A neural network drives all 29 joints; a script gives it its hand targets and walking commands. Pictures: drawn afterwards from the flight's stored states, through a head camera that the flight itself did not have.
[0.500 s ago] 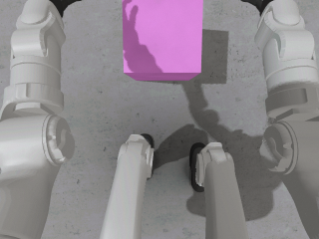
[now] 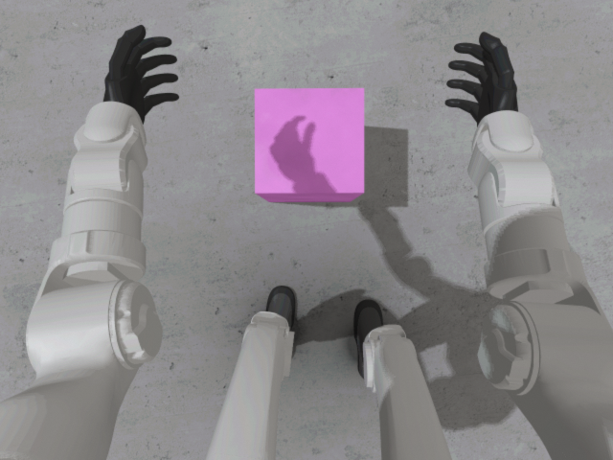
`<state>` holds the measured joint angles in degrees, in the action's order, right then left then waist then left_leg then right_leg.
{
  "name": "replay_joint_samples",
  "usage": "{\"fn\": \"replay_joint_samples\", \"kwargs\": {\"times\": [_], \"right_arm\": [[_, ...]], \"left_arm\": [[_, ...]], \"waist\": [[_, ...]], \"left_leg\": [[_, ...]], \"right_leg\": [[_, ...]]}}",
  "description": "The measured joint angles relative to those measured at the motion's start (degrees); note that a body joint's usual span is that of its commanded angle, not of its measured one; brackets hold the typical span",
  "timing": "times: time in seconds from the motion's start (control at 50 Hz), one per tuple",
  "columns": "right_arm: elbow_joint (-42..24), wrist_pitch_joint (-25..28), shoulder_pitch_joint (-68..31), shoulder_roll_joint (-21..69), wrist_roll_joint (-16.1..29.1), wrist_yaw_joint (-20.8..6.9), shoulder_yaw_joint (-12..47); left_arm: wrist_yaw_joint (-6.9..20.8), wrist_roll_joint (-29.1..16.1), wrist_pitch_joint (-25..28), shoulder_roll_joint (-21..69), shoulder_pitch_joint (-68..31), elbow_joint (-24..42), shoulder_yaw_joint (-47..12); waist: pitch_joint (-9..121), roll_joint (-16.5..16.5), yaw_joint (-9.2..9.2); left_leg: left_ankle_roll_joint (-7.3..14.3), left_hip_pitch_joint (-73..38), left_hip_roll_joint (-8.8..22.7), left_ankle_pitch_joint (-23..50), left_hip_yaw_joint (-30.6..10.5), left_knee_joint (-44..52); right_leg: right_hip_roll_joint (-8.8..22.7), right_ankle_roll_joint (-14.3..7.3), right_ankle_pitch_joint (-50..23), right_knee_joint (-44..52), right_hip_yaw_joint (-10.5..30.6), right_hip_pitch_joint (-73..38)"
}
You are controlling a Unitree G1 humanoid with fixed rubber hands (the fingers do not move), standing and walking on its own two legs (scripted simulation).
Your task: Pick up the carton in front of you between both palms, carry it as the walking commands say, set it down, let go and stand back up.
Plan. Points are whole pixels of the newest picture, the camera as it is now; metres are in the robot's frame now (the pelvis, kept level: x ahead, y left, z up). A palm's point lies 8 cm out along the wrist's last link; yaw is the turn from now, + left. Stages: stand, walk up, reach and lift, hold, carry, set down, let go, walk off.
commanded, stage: let go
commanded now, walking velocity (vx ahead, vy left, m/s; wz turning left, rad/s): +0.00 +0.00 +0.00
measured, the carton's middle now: (309, 153) +0.53 +0.06 -0.54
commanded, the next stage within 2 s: stand in 1.22 s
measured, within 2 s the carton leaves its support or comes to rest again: neither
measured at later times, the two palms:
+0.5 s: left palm (67, 272) +0.32 +0.24 +0.00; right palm out of the picture +0.34 -0.21 -0.01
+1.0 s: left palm (48, 398) +0.24 +0.22 +0.05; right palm out of the picture +0.25 -0.25 +0.05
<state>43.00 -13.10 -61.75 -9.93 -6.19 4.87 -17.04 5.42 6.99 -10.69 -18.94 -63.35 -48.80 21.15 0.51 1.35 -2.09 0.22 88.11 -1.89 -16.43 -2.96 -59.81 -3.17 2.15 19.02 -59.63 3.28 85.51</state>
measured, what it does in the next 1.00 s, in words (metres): rises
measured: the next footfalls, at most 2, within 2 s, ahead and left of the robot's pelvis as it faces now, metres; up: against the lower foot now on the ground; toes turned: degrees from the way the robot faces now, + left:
none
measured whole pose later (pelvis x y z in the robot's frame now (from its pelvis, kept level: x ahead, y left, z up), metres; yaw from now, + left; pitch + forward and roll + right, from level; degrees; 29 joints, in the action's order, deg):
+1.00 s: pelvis +0.08 -0.02 +0.11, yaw +2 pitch -4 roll +0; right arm 24.9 -6.6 12.4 -12.0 -0.4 -4.1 -2.4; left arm 4.5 0.8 -6.9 -12.1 12.2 -24.6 2.8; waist -5.4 0.8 0.1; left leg -0.6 6.4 -1.1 -14.3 -3.3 -24.6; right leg -1.6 -0.8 16.9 -25.3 3.2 4.5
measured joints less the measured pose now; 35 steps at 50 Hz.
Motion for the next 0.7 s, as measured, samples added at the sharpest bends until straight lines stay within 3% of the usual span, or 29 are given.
{"fn": "replay_joint_samples", "kwargs": {"times": [0.16,0.46,0.7], "right_arm": [[-8.24,2.79,20.15,2.02,0.49,-1.25,3.41],[-10.1,10.81,47.68,1.54,2.59,-4.91,8.33],[-15.42,12.97,68.59,-0.99,5.46,-6.87,12.89]], "left_arm": [[0.84,-1.16,2.23,2.85,20.01,9.03,-4.0],[-0.21,-5.28,9.38,6.77,49.7,14.63,-11.18],[-1.23,-7.36,10.93,7.39,71.39,21.48,-16.92]], "waist": [[0.51,-0.46,-0.05],[3.01,-1.3,0.47],[-1.3,-1.55,1.25]], "left_leg": [[0.43,-13.37,-0.1,1.12,0.3,8.92],[0.15,-38.03,-0.01,2.35,0.19,21.41],[-0.47,-64.25,0.48,3.35,-0.1,32.21]], "right_leg": [[0.64,-0.08,-1.34,9.11,0.6,-13.35],[1.33,-1.01,-2.56,21.13,0.79,-37.63],[1.56,-2.17,-3.43,31.33,0.57,-63.5]]}}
